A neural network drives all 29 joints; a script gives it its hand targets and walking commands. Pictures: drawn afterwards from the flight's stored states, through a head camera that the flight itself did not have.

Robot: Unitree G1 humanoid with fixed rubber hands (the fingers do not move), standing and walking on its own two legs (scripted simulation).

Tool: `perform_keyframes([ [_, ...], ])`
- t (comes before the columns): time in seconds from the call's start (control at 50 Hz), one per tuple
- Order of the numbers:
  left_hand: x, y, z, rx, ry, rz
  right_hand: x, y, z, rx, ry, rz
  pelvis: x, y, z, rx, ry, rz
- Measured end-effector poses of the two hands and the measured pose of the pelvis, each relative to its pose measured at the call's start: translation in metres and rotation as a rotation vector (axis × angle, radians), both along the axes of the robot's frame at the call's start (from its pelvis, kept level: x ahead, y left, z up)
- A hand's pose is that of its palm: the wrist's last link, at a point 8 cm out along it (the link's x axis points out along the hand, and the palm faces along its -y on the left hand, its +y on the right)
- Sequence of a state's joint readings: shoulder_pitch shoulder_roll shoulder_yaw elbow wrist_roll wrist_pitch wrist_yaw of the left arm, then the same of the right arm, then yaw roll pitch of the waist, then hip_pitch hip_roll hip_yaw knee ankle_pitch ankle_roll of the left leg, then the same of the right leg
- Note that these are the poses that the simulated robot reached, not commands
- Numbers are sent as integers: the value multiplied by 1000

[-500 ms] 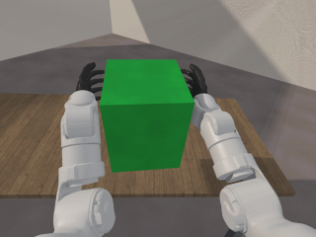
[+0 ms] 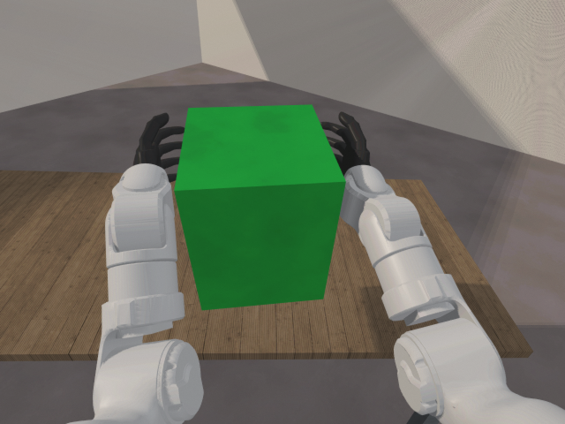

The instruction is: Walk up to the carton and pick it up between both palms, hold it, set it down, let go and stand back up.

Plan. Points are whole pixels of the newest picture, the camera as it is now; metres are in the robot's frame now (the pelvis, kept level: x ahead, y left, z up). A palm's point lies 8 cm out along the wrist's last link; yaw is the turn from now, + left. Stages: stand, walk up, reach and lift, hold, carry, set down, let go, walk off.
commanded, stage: hold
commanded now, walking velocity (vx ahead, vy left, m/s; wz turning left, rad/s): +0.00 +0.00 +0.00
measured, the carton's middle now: (257, 206) +0.36 +0.00 +0.19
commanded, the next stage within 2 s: none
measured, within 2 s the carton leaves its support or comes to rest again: neither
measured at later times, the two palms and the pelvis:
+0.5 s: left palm (148, 169) +0.37 +0.14 +0.25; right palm (351, 170) +0.36 -0.13 +0.24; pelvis +0.00 +0.00 +0.00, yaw +0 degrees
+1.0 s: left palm (146, 170) +0.37 +0.14 +0.25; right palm (350, 168) +0.36 -0.12 +0.24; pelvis +0.00 +0.00 +0.00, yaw +0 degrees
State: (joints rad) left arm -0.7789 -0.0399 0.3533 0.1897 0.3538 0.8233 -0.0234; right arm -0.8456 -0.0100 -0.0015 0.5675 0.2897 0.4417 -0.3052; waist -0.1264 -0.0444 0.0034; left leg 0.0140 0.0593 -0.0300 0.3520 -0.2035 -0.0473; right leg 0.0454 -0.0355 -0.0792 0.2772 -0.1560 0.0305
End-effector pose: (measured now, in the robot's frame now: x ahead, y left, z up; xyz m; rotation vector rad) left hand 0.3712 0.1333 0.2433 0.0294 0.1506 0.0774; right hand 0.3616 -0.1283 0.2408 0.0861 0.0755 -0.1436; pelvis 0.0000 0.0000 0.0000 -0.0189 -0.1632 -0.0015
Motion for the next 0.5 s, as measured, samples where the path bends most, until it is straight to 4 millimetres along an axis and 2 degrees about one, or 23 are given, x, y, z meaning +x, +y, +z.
perform_keyframes([
  [0.5, -3, 2, 7, -1, -4, 0, 0, 3, 2, 7, 2, 10, -1, -2, 0, 2, -2, 6],
])
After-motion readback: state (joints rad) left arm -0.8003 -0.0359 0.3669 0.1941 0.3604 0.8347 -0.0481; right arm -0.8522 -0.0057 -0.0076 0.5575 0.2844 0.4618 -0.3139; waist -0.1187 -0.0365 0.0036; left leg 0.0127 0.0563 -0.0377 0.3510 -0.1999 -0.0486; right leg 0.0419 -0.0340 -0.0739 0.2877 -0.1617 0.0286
